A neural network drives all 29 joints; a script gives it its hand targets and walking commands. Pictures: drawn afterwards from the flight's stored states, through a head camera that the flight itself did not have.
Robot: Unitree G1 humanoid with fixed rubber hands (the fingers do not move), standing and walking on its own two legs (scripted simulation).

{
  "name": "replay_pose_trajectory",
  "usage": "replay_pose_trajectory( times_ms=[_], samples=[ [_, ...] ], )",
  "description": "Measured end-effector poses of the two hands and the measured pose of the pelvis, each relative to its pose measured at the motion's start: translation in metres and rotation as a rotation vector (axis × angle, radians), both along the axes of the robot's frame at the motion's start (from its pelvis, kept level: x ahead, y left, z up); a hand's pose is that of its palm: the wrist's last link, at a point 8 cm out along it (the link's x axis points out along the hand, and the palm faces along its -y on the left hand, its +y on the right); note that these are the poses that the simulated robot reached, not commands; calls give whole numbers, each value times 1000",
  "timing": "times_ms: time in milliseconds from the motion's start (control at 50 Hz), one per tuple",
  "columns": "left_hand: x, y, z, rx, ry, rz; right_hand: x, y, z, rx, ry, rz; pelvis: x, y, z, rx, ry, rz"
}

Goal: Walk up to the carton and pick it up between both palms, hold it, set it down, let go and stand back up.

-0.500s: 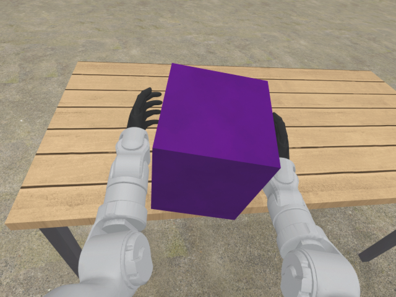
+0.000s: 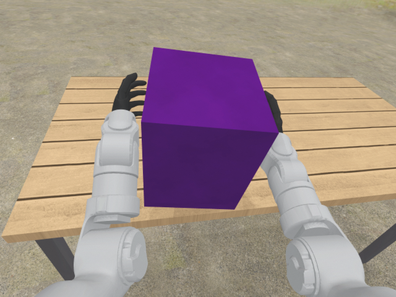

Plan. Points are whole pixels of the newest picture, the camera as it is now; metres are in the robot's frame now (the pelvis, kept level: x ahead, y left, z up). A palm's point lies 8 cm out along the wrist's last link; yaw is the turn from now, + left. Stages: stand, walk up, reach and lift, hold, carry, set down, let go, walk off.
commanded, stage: reach and lift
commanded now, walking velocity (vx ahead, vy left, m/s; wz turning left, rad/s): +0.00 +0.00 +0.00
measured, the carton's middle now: (197, 134) +0.39 +0.01 +0.16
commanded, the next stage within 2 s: hold in 1.48 s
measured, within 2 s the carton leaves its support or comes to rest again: neither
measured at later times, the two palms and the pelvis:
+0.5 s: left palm (129, 104) +0.38 +0.14 +0.23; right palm (282, 120) +0.37 -0.15 +0.22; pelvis +0.00 -0.01 +0.00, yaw +0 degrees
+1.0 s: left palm (126, 90) +0.39 +0.14 +0.25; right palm (286, 99) +0.38 -0.15 +0.26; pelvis +0.00 +0.00 +0.00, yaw +0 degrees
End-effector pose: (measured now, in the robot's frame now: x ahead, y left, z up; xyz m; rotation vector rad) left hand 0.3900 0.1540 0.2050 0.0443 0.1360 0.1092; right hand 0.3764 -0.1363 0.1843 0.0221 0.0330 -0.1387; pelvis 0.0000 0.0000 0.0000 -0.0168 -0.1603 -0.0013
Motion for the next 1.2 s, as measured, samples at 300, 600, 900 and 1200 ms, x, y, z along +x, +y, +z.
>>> replay_pose_trajectory(
  times_ms=[300,600,900,1200],
  samples=[
    [-7,-7,15,10,25,7,-3,-8,15,30,24,11,-1,-3,-1,-1,-15,9],
    [-4,-14,30,-12,70,12,1,-15,41,40,72,15,-5,-9,-1,0,39,1],
    [0,-10,45,-22,74,-2,4,-12,66,40,81,10,-3,-7,-1,-5,71,-4],
    [3,-8,55,-28,85,1,8,-9,82,45,98,10,2,-1,-1,-12,94,-10]
  ],
)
